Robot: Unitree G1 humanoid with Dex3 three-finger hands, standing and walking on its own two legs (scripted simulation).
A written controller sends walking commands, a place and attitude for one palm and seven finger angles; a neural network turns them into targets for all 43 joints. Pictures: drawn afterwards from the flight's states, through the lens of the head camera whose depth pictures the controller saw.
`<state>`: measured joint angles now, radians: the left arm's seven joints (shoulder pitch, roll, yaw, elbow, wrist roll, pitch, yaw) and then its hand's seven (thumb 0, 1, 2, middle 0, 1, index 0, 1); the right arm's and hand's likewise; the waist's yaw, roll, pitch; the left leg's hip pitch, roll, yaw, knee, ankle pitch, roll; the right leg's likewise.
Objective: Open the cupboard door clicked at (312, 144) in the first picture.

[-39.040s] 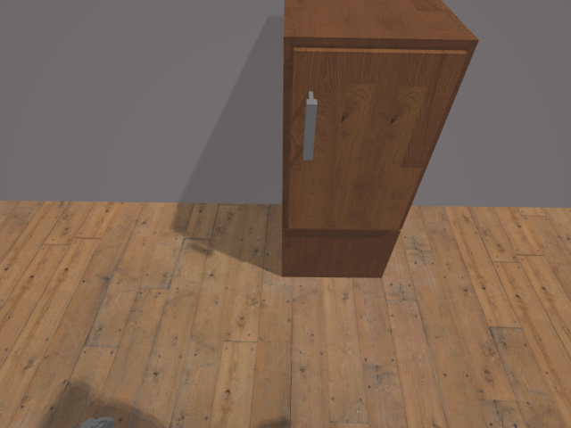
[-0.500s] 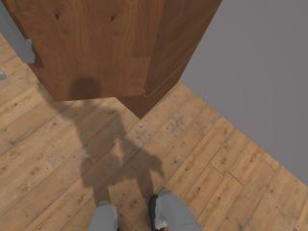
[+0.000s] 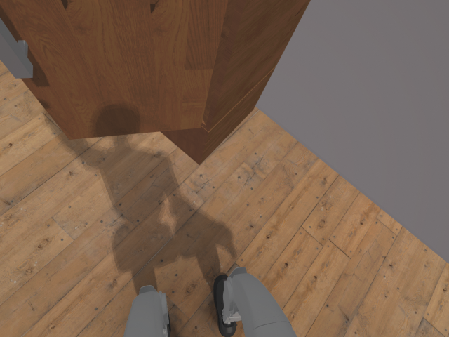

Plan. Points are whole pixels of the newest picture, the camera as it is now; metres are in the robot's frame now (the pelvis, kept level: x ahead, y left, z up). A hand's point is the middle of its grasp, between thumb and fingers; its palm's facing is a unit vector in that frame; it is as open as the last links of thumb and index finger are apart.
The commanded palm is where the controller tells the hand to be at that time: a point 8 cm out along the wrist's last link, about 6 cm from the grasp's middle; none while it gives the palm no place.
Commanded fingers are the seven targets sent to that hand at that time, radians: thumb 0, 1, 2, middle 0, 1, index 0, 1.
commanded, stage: slide the fingers in behind the handle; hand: left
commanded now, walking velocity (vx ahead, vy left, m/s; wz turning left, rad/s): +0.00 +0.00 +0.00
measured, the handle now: out of the picture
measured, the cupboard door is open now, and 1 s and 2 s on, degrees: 51 51 51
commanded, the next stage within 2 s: close the thumb around the handle in 1.50 s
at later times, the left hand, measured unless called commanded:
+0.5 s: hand out of the picture +0.53 +0.28 +0.08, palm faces +0.06 -1.00 -0.01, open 14.0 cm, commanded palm +0.51 +0.31 +0.08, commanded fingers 0.00 -0.50 0.30 -0.30 -1.20 -0.30 -1.20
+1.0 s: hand (15, 50) +0.53 +0.25 +0.08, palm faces +0.06 -1.00 -0.01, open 14.0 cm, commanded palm +0.51 +0.28 +0.08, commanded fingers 0.00 -0.50 0.30 -0.30 -1.20 -0.30 -1.20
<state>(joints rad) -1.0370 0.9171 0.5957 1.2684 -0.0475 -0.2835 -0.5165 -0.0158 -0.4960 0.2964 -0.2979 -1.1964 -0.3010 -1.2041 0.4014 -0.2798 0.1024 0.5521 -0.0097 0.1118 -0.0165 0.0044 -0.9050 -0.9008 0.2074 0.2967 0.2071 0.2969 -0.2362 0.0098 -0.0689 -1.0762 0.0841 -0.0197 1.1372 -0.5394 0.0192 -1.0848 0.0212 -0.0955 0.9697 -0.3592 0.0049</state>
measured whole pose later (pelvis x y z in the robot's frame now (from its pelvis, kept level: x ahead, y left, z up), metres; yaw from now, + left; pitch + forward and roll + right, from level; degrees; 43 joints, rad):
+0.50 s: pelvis +0.01 +0.01 +0.01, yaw +0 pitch +26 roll -5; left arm -0.98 0.76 0.53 1.20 -0.06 -0.32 -0.41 -0.02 -0.50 0.30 -0.30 -1.20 -0.30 -1.20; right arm 0.41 -0.27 0.08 0.57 -0.02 0.11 0.00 0.00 -0.90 -0.90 0.21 0.30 0.21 0.30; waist -0.23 0.01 -0.09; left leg -1.01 0.07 -0.01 1.09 -0.53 0.03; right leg -1.03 0.01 -0.08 0.93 -0.36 0.01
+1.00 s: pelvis +0.01 +0.00 +0.01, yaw +1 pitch +25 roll -4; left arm -0.98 0.68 0.49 1.21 -0.07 -0.34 -0.35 -0.02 -0.50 0.30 -0.30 -1.20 -0.30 -1.20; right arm 0.40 -0.27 0.06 0.58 -0.02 0.10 -0.01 0.00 -0.91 -0.90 0.21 0.30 0.21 0.30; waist -0.21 0.02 -0.09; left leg -0.99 0.07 -0.01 1.08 -0.53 0.01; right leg -1.02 0.01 -0.08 0.95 -0.37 0.00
